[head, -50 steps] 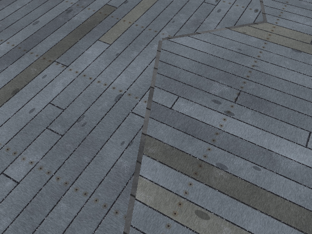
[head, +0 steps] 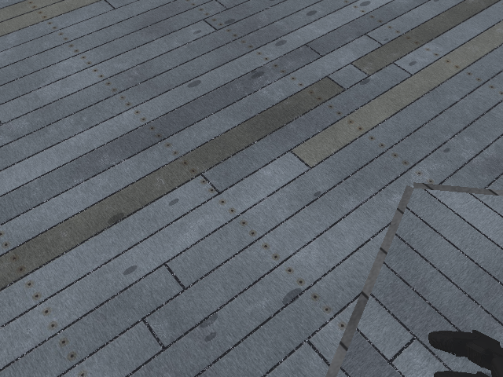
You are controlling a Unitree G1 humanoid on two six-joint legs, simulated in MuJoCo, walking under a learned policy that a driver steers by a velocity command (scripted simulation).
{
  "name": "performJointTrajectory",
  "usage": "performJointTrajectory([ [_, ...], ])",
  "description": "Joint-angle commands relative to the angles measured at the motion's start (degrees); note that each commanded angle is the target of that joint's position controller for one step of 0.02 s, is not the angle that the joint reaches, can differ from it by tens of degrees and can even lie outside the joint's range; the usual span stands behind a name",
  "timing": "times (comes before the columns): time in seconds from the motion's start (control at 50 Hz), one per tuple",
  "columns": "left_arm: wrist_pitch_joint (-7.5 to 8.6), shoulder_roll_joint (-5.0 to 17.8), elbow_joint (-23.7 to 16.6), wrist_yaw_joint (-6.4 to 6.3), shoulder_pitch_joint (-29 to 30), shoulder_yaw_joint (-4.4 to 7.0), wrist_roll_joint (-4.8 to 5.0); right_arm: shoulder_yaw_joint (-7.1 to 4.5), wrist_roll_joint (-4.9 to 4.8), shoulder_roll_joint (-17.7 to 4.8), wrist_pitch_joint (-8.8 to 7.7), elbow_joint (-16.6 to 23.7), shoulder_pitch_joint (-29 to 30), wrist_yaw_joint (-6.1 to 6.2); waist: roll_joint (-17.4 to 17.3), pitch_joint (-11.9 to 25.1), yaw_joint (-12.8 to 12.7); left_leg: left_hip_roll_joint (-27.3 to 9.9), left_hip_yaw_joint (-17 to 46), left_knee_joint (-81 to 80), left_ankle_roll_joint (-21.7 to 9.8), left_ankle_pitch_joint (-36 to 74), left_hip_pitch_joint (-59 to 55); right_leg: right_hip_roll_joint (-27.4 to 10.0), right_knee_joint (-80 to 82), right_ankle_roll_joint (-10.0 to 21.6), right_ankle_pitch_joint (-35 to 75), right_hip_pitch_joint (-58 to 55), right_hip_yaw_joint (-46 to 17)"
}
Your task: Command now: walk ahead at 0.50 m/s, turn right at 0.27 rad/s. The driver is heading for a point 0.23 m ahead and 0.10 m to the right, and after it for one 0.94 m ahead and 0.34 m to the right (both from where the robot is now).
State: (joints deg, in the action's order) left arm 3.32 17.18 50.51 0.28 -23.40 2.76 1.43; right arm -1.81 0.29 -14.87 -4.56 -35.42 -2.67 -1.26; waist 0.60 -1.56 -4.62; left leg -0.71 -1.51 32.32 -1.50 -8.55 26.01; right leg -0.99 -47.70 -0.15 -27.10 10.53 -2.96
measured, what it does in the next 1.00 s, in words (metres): walks ahead, turning right: right foot, then left foot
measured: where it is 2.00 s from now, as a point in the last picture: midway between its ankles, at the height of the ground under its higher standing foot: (400, 256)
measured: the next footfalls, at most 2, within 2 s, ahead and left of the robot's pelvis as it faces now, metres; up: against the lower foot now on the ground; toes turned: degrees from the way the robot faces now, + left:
right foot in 0.46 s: +0.38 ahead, -0.17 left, +0.00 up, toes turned -18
left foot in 0.94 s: +0.72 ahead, -0.09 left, +0.00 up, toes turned -36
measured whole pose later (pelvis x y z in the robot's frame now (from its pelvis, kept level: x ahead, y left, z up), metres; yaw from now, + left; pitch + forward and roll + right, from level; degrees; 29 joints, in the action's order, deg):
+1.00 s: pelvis +0.55 -0.12 +0.00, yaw -34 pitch +2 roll +1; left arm 1.5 17.5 42.6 -1.1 -21.1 4.3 1.6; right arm -3.0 0.4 -15.7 -7.2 -40.7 -4.2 -1.6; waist 1.6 -0.4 -3.1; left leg 2.2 0.7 31.5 -0.9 -8.1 25.5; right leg 4.6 -51.5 2.1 -29.0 12.2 -11.5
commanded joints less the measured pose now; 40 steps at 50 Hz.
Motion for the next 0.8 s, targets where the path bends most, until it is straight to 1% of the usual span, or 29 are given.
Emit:
performJointTrajectory([
  [0.02, 1.92, 7.8, -6.9, -0.04, 4.2, 1.51, 1.33, -3.39, -0.39, -9.3, 0.34, -1.9, -18.1, 0.70, -9.7, 10.0, 10.4, -20.0, 27.8, -15.3, -11.0, -12.5, -35.9, -2.8, -24.4, 1.1, 0.7, 34.6, -2.9],
  [0.04, 1.58, 7.1, -7.1, -0.20, 5.9, 1.55, 0.69, -2.87, -0.14, -7.7, 0.01, -2.1, -14.4, 0.46, -7.3, 6.0, 8.6, -17.7, 22.5, -17.6, -10.2, -8.9, -29.1, -4.6, -22.1, 0.9, 4.9, 32.9, -2.3],
  [0.06, 0.88, 6.5, -6.9, -0.34, 5.7, 1.89, 0.15, -2.47, 0.10, -5.9, -0.53, -2.3, -11.7, 0.29, -7.9, 3.8, 6.7, -15.8, 17.9, -19.6, -9.6, -4.8, -24.3, -6.0, -19.8, 0.7, 7.9, 30.4, -2.7],
  [0.08, 0.08, 5.2, -6.4, -0.30, 4.4, 1.79, 0.23, -2.50, 0.39, -5.5, -0.99, -2.7, -10.1, 0.20, -8.5, 2.7, 5.2, -14.8, 14.5, -21.5, -9.2, -1.8, -20.5, -6.7, -18.9, 0.3, 10.0, 27.2, -2.9],
  [0.1, -0.61, 3.8, -6.2, -0.28, 3.9, 1.63, 0.33, -2.66, 0.45, -5.2, -1.50, -3.2, -9.2, 0.20, -7.8, 2.1, 4.4, -14.6, 11.7, -22.9, -9.5, 1.4, -18.4, -6.8, -18.4, 0.0, 11.3, 26.0, -2.7],
  [0.12, -1.12, 3.1, -6.5, -0.29, 4.4, 1.58, 0.29, -2.88, 0.49, -5.6, -1.91, -3.8, -8.8, 0.29, -6.8, 1.3, 3.9, -14.6, 9.1, -23.9, -9.7, 4.6, -17.5, -6.8, -17.7, -0.4, 12.9, 26.3, -2.8],
  [0.18, -1.62, 2.4, -8.1, -0.15, 8.0, 1.57, -0.11, -3.58, 0.81, -7.0, -2.27, -5.7, -9.6, 0.91, -4.3, -0.3, 4.1, -14.5, 3.0, -25.0, -9.8, 10.5, -18.5, -6.8, -11.1, -1.1, 20.0, 29.5, -3.7],
  [0.24, -1.19, 1.3, -9.6, 1.04, 12.8, 1.01, -0.23, -4.00, 0.51, -8.5, -1.86, -6.9, -10.2, 1.53, -3.5, -1.5, 5.5, -13.2, -3.1, -25.6, -8.5, 12.0, -19.3, -6.1, -0.3, -0.6, 28.7, 27.7, -1.1],
  [0.28, -1.10, 0.7, -11.3, 1.81, 17.3, 0.58, -0.35, -4.40, 0.10, -9.7, -1.43, -7.9, -12.1, 1.85, -2.6, -2.9, 7.3, -14.0, -5.3, -25.8, -8.2, 11.9, -20.9, -5.7, 4.7, 0.1, 30.6, 27.2, 1.1],
  [0.34, -1.23, 1.3, -13.8, 2.70, 21.6, 0.55, -0.26, -4.97, -0.84, -11.0, -0.34, -9.6, -14.6, 1.94, -2.3, -4.3, 8.5, -15.7, -7.2, -23.9, -7.2, 13.7, -27.0, -5.2, 9.4, 2.0, 27.8, 28.8, 2.8],
  [0.36, -1.28, 1.7, -14.6, 2.98, 22.4, 0.68, -0.29, -5.16, -1.16, -11.4, 0.11, -10.0, -15.0, 1.96, -2.6, -4.3, 8.4, -16.2, -7.8, -22.4, -6.8, 16.4, -29.1, -4.7, 10.4, 2.7, 25.5, 28.9, 3.7],
  [0.38, -1.34, 2.2, -15.2, 3.21, 22.5, 0.93, -0.33, -5.35, -1.40, -12.0, 0.57, -10.2, -14.9, 2.02, -3.1, -3.8, 7.9, -16.4, -8.6, -20.0, -6.2, 22.5, -30.6, -3.6, 11.1, 3.7, 22.9, 27.6, 5.0],
  [0.4, -1.48, 3.0, -15.6, 3.32, 21.5, 1.39, -0.38, -5.59, -1.59, -12.9, 0.99, -10.2, -14.5, 2.17, -4.1, -2.3, 6.8, -16.3, -9.5, -16.4, -5.5, 32.3, -31.7, -1.8, 11.2, 4.8, 19.8, 24.6, 6.8],
  [0.42, -1.68, 4.3, -15.3, 3.30, 18.6, 2.13, -0.37, -5.81, -1.81, -13.8, 1.47, -10.1, -14.1, 2.37, -5.2, 0.2, 4.8, -16.0, -10.3, -10.7, -4.8, 42.2, -32.2, 0.5, 10.9, 6.0, 16.7, 19.8, 8.7],
  [0.44, -1.82, 6.4, -13.8, 3.07, 11.8, 3.45, -0.18, -5.80, -2.01, -14.0, 2.01, -9.9, -13.3, 2.53, -5.0, 4.0, 0.7, -14.6, -11.7, -0.8, -3.6, 47.6, -30.4, 3.2, 12.8, 7.7, 16.6, 10.6, 10.0],
  [0.46, -2.16, 10.1, -11.2, 2.21, 2.0, 5.53, -0.05, -5.20, -1.79, -12.9, 2.01, -9.6, -13.5, 2.78, -3.1, 9.1, -4.0, -12.2, -12.6, 13.1, -1.4, 41.8, -22.1, 4.6, 15.7, 10.0, 19.4, -5.2, 7.9],
  [0.48, -2.50, 17.2, -10.4, 1.00, -1.7, 7.24, 0.34, -3.08, 0.77, -6.4, 1.15, -7.0, -17.8, 2.40, 11.1, 14.1, -1.2, -5.2, -12.0, 34.9, 2.5, 1.3, 1.8, -9.8, 16.9, 18.0, 18.0, -26.1, -17.2],
  [0.5, -1.52, 17.1, -12.7, 1.37, -0.8, 6.44, 0.22, -1.82, 0.27, -4.9, -1.11, -5.5, -16.9, 1.69, 11.7, 23.4, -0.1, 3.6, 1.9, 46.8, 3.6, -26.6, 14.6, -18.5, 28.2, 26.0, 6.7, -34.5, -45.2],
  [0.52, -0.69, 12.3, -12.5, 1.79, -0.1, 5.00, -0.30, -3.09, -2.26, -9.8, -2.64, -4.1, -9.5, 0.97, 5.2, 18.3, -3.0, 0.2, 6.9, 48.1, 2.2, -22.5, 20.7, -17.5, 31.7, 22.1, 6.7, -31.6, -39.8],
  [0.54, -0.10, 10.5, -12.3, 1.75, 2.2, 4.47, -0.39, -2.85, -2.83, -9.4, -3.48, -3.1, -7.1, 0.89, 3.8, 11.5, -1.4, -2.2, 6.3, 44.3, 0.9, -17.4, 21.5, -15.3, 31.5, 19.9, 10.0, -24.1, -32.0],
  [0.56, 0.06, 8.6, -12.8, 1.61, 6.2, 3.86, -0.30, -2.89, -1.50, -9.1, -3.69, -3.9, -7.3, 1.35, 0.2, 7.2, 1.4, -4.5, 6.2, 39.0, 0.9, -13.5, 18.3, -12.8, 31.5, 17.9, 15.8, -15.4, -25.6],
  [0.58, 0.11, 6.7, -13.8, 1.32, 9.3, 3.22, -0.74, -3.38, -0.35, -9.7, -3.28, -4.5, -8.2, 1.64, 1.1, 5.3, 3.6, -6.0, 6.4, 34.8, 1.3, -10.9, 13.9, -10.7, 32.4, 16.9, 21.4, -8.9, -21.0],
  [0.6, 0.09, 6.2, -14.7, 1.07, 10.8, 2.96, -1.28, -3.56, -0.02, -9.7, -2.55, -4.8, -9.1, 1.53, 2.2, 4.7, 5.0, -6.5, 6.5, 33.2, 1.8, -9.2, 10.6, -9.5, 33.7, 16.8, 24.3, -4.8, -19.3],
  [0.64, 0.37, 6.9, -14.8, 0.52, 10.7, 3.21, -1.10, -3.34, 0.51, -8.2, -1.42, -4.8, -9.7, 1.52, 1.9, 4.3, 5.8, -6.0, 5.3, 28.9, 3.6, -7.1, 8.5, -8.3, 34.9, 17.3, 30.2, -0.4, -16.1],
  [0.66, 0.45, 7.6, -14.5, 0.15, 10.0, 3.41, -0.98, -3.14, 0.65, -7.5, -1.03, -4.4, -8.6, 1.60, 1.7, 3.7, 5.7, -5.5, 4.8, 26.0, 4.5, -5.0, 8.5, -7.6, 35.2, 17.2, 31.8, 1.2, -14.5],
  [0.7, 0.35, 8.6, -13.8, -0.57, 8.3, 3.72, -0.71, -2.56, 0.66, -6.2, -0.82, -3.1, -4.0, 1.64, 2.0, 2.1, 4.3, -4.4, 4.6, 17.4, 5.7, 2.0, 9.0, -6.0, 35.3, 15.9, 30.9, 2.8, -12.2],
  [0.74, 0.01, 8.7, -13.2, -0.99, 6.9, 3.78, -0.42, -2.00, 0.40, -5.1, -1.06, -2.1, 0.4, 1.28, 3.3, 1.4, 2.5, -2.6, 4.5, 8.1, 6.0, 9.3, 6.4, -4.1, 34.8, 14.0, 26.3, 4.2, -10.8],
  [0.76, -0.15, 8.9, -12.9, -1.14, 6.1, 3.84, -0.33, -1.83, 0.13, -4.9, -1.24, -1.6, 2.3, 1.01, 3.8, 1.1, 1.6, -1.6, 4.3, 4.5, 6.0, 11.9, 4.9, -3.9, 34.5, 13.3, 24.2, 4.6, -11.0],
  [0.8, -0.41, 9.3, -12.0, -1.25, 4.1, 4.01, -0.06, -1.89, -0.53, -5.5, -1.66, -0.7, 5.1, 0.47, 4.2, 0.8, 0.5, -0.4, 4.8, 0.6, 5.8, 14.1, 2.8, -4.8, 33.6, 12.8, 21.3, 4.1, -13.1],
])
